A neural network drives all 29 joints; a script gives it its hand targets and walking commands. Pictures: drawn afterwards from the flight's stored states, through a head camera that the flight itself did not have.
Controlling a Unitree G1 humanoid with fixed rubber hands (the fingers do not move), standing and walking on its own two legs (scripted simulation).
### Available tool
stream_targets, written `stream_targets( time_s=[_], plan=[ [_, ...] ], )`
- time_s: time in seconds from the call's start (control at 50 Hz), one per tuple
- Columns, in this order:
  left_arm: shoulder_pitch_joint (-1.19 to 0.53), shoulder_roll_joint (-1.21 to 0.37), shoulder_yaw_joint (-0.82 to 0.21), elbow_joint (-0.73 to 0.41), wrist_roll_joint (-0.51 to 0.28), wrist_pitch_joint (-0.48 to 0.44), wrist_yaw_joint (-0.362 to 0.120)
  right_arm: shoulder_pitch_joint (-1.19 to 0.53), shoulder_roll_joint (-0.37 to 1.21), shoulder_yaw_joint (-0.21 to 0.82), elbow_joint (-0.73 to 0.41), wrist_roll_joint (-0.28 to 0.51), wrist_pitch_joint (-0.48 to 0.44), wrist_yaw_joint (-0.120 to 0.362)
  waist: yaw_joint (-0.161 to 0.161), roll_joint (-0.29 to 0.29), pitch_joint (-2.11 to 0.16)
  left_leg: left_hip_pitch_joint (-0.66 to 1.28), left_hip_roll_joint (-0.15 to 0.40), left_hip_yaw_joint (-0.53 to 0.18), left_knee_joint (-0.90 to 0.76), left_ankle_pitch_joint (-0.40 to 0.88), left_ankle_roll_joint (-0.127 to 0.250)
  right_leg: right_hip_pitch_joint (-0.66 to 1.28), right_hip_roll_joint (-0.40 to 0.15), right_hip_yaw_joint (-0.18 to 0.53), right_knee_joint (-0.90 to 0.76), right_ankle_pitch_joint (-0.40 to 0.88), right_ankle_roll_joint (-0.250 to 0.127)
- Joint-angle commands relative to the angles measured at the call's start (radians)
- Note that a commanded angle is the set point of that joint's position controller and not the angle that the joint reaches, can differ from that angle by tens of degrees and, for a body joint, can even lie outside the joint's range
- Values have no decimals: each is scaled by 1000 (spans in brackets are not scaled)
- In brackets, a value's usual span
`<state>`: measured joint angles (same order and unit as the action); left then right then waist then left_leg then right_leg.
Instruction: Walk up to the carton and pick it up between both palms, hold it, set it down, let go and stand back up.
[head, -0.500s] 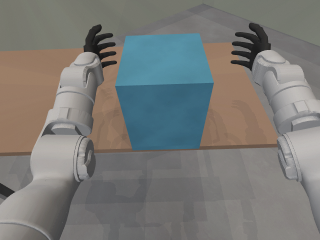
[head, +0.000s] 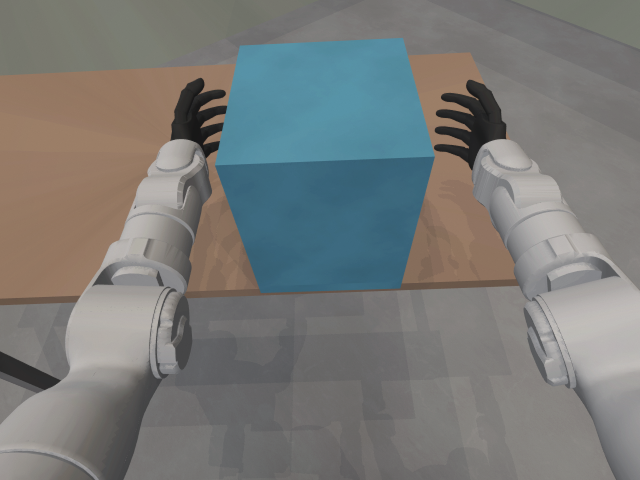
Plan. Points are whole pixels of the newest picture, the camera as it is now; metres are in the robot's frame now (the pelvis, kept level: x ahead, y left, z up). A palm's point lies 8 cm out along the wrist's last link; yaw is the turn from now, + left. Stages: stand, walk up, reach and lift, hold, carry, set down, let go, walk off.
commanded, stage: reach and lift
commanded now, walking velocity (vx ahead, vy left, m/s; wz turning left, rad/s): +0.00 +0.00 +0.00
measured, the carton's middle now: (325, 176) +0.46 +0.05 +0.10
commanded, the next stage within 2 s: none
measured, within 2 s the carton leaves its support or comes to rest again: neither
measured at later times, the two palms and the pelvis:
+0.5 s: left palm (204, 158) +0.44 +0.19 +0.15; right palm (457, 142) +0.46 -0.11 +0.17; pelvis +0.00 +0.00 +0.00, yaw +0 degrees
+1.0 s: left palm (199, 168) +0.42 +0.19 +0.16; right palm (457, 159) +0.43 -0.11 +0.16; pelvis +0.00 +0.00 +0.00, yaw +0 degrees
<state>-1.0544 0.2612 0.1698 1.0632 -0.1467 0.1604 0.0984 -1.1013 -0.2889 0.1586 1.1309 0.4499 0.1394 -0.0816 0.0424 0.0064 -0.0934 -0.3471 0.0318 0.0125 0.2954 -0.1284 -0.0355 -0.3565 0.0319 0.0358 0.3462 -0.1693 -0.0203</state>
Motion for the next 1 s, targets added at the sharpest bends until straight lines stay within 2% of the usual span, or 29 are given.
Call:
stream_targets(
  time_s=[0.0,0.1,0.2,0.3,0.42,0.5,0.54,0.58,0.62,0.66,0.72,0.82,0.98],
  plan=[
    [-397,-14,-38,-224,23,-88,1,-479,-37,-75,-264,-86,-93,-6,68,-2,-722,348,-23,28,180,523,-39,95,43,-64,-7,499,47],
    [-430,-47,-8,-222,66,-104,10,-475,15,-105,-205,-110,-75,-5,66,-6,-659,313,-20,30,162,448,-28,91,37,-55,-14,418,48],
    [-443,-83,37,-126,134,-97,21,-480,58,-148,-123,-162,-48,-17,65,-23,-523,259,-19,36,128,343,-14,103,29,-42,-28,330,51],
    [-485,-133,60,-95,167,-95,25,-508,118,-204,-112,-224,-38,-32,48,-31,-466,222,-20,43,101,251,-3,117,22,-35,-41,250,54],
    [-515,-196,75,-115,179,-106,36,-529,173,-269,-127,-281,-53,-34,35,-5,-484,253,-18,45,107,276,-14,114,22,-47,-41,244,49],
    [-511,-253,105,-146,232,-111,27,-495,219,-321,-101,-332,-66,-9,37,37,-488,314,-14,49,111,340,-27,109,22,-63,-50,231,36],
    [-504,-303,126,-147,269,-112,10,-479,273,-349,-101,-375,-75,14,38,41,-477,341,-15,54,107,363,-27,117,18,-70,-57,227,33],
    [-519,-428,147,-141,323,-111,-30,-484,421,-376,-108,-448,-82,55,38,36,-472,357,-18,62,98,375,-22,151,11,-75,-58,238,35],
    [-540,-633,162,-127,393,-102,-99,-499,657,-412,-116,-549,-89,118,29,24,-488,375,-28,72,80,374,-13,205,2,-80,-56,271,41],
    [-510,-670,195,-126,435,-87,-129,-467,712,-432,-131,-606,-92,149,43,19,-513,384,-40,84,69,385,-10,268,-1,-76,-46,333,49],
    [-473,-661,215,-145,463,-66,-147,-424,730,-447,-168,-666,-96,173,48,4,-521,385,-47,99,55,390,-7,360,-3,-82,-32,419,66],
    [-476,-661,213,-175,464,-42,-151,-433,738,-456,-184,-706,-106,192,48,-22,-445,361,-42,103,28,344,-1,420,0,-86,-33,412,68],
    [-522,-671,196,-197,445,-21,-139,-471,739,-486,-156,-697,-125,201,50,-7,-376,313,-39,112,-6,253,7,406,-7,-85,-51,312,63]
  ],
)
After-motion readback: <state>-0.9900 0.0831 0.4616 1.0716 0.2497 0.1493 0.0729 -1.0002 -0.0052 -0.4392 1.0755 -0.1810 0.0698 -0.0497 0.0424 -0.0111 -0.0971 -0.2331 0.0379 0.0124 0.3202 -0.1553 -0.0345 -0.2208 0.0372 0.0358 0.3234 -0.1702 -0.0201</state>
